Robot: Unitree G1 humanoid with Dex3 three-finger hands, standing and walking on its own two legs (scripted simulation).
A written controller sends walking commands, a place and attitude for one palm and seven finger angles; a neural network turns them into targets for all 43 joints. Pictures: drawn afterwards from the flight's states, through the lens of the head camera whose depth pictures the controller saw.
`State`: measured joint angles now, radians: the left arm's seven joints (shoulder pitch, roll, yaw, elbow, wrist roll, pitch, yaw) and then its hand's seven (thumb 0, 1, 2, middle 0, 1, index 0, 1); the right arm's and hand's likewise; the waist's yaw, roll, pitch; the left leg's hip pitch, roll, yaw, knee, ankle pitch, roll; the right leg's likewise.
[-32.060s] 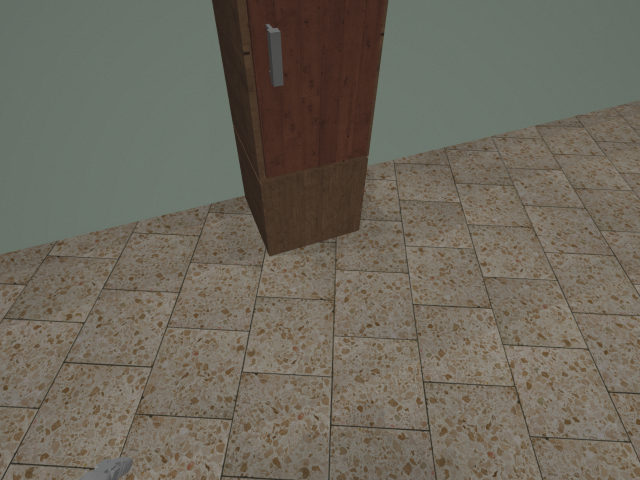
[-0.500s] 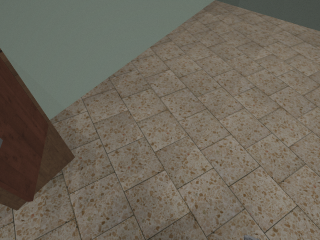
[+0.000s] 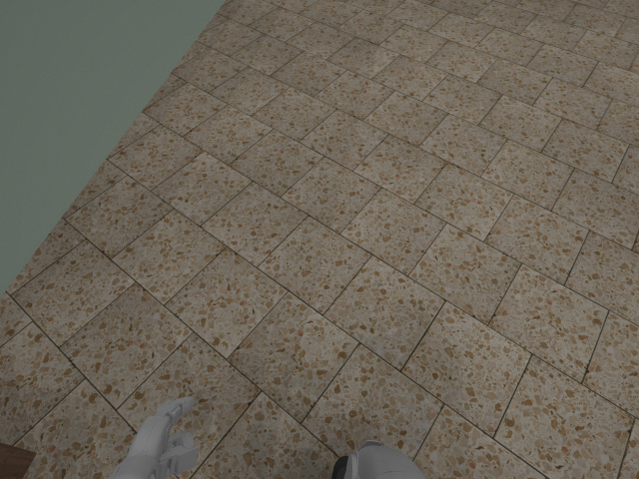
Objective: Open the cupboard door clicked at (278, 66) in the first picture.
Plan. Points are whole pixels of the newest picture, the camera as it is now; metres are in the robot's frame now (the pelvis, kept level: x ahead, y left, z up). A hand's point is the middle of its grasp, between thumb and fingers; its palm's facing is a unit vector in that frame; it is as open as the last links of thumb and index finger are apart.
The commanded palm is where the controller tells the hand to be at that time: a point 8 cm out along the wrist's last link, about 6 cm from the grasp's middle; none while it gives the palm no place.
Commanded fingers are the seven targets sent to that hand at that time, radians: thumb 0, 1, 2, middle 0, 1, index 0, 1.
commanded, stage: walk to a spot facing it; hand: left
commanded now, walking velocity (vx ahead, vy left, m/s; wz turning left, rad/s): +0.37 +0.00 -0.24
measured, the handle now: out of the picture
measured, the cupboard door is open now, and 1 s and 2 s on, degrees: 46 46 46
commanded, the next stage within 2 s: turn to face it in 0.90 s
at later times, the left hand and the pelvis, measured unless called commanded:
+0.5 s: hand (229, 449) +0.17 +0.13 -0.14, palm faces +0.04 -0.98 -0.19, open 7.3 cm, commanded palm none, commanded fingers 0.00 0.90 0.90 -0.20 -0.30 -0.20 -0.30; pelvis +0.27 -0.02 +0.02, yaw -5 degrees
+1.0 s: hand (285, 174) +0.69 +0.09 -0.15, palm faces -0.22 -0.95 -0.23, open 7.3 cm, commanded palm none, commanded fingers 0.00 0.90 0.90 -0.20 -0.30 -0.20 -0.30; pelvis +0.55 -0.08 +0.01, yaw -11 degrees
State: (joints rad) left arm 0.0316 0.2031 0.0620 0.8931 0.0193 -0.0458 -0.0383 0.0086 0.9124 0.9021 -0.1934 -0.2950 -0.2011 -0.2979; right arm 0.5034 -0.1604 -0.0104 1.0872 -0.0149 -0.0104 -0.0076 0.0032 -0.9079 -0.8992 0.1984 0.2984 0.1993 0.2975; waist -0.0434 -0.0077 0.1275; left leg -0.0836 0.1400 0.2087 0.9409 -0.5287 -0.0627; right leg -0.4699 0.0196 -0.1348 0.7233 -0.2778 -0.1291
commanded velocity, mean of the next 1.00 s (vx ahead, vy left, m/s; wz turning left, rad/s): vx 0.34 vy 0.00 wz -0.10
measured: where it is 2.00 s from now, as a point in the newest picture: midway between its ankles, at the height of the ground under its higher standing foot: (365, 274)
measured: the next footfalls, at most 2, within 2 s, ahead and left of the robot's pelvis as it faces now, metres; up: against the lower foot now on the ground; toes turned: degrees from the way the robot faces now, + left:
left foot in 0.54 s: +0.42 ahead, +0.04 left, +0.00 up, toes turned +1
right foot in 1.00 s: +0.66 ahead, -0.20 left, +0.00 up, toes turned -17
